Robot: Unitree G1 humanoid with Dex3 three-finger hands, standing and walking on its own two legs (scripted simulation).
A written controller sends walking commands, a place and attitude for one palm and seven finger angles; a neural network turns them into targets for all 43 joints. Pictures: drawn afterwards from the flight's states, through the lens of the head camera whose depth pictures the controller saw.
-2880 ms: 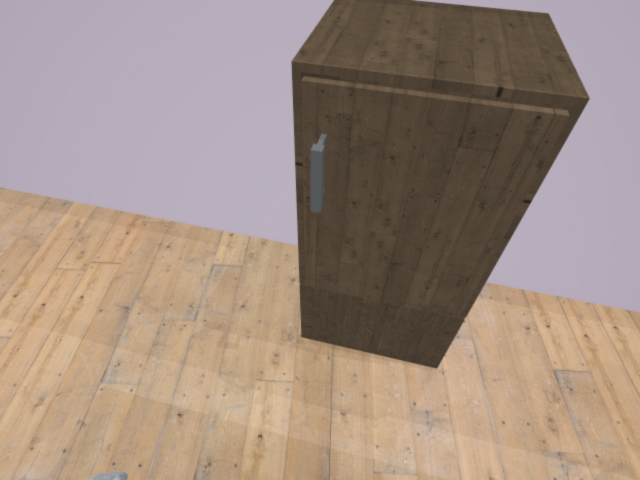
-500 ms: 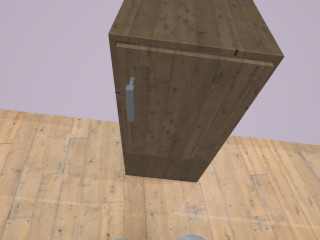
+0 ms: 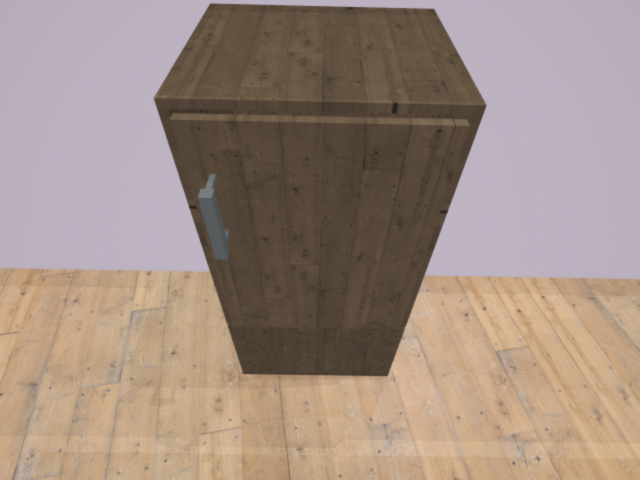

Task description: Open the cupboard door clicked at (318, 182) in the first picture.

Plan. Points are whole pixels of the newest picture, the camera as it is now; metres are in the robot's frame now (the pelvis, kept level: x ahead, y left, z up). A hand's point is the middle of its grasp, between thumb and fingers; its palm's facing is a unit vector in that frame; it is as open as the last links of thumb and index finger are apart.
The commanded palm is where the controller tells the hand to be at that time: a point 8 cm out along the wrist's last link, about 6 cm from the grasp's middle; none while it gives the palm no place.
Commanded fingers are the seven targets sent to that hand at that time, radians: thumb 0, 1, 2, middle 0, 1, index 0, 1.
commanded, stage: come to a stop and stand still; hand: left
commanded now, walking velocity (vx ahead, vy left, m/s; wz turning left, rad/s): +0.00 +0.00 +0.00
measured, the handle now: (217, 218) +0.51 +0.19 +0.01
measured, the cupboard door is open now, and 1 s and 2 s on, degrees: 0 0 0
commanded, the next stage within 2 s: look again from close up in 0.20 s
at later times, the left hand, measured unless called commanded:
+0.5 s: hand out of the picture -0.04 +0.17 -0.18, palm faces +0.06 -0.99 -0.15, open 7.4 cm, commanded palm none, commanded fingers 0.00 0.90 0.90 -0.20 -0.30 -0.20 -0.30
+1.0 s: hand out of the picture +0.10 +0.23 -0.07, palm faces +0.30 -0.94 -0.14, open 7.5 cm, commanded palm +0.08 +0.27 -0.06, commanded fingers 0.00 0.71 0.82 -0.21 -0.42 -0.21 -0.42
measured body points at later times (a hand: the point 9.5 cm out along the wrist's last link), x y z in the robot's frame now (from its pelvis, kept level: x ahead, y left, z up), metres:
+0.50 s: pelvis -0.01 +0.01 +0.00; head -0.02 +0.02 +0.45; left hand -0.04 +0.22 -0.17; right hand +0.02 -0.22 -0.15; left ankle +0.01 +0.13 -0.74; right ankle +0.01 -0.12 -0.74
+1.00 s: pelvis -0.03 +0.03 -0.01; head -0.03 +0.03 +0.44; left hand +0.08 +0.27 -0.06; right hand +0.05 -0.21 -0.13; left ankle +0.01 +0.13 -0.74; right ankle +0.01 -0.11 -0.73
